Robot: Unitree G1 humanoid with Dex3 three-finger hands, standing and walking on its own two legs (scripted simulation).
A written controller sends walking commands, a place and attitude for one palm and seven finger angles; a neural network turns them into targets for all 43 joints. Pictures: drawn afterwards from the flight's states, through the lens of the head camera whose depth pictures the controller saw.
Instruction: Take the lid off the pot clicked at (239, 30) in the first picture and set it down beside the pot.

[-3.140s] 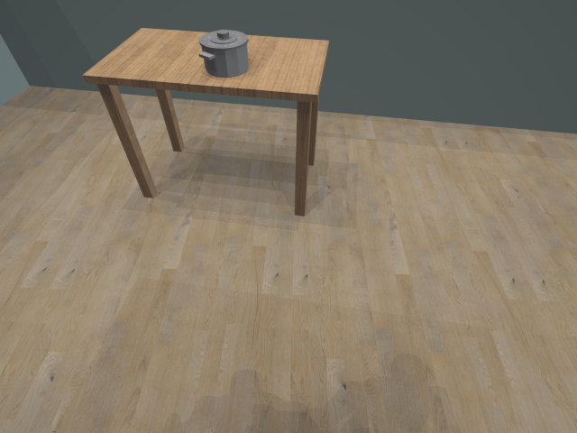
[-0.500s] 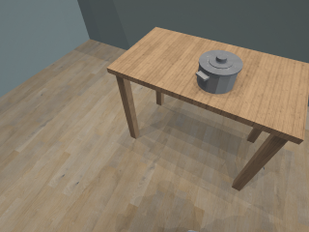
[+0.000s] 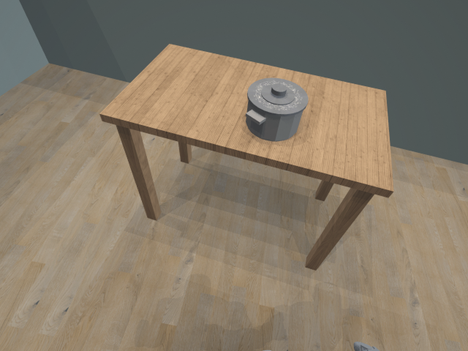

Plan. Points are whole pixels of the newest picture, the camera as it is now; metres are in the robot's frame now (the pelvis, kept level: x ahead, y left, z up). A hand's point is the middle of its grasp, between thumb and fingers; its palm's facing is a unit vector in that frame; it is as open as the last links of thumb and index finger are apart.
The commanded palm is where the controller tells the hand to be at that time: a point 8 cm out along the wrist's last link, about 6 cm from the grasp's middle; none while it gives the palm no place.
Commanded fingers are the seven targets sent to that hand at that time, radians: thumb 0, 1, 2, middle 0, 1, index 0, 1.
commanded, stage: turn to face it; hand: left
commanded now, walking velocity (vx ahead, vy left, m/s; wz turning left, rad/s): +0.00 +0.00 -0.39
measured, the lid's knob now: (278, 89) +0.78 -0.06 +0.01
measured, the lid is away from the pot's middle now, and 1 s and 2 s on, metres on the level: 0.00 0.00 0.00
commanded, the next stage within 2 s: take the last steps up to it in 0.24 s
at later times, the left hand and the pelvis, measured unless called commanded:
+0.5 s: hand out of the picture +0.11 +0.13 -0.14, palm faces -0.18 -0.96 -0.23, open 7.4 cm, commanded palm none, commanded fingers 0.00 0.90 0.90 -0.20 -0.30 -0.20 -0.30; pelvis -0.01 -0.04 +0.01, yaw -11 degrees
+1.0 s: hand out of the picture +0.10 +0.16 -0.18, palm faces -0.18 -0.97 -0.15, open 7.4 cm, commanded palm none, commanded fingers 0.00 0.90 0.90 -0.20 -0.30 -0.20 -0.30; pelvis +0.10 -0.02 +0.00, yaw -15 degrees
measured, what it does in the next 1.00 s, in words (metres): walks ahead, turning right: right foot, then left foot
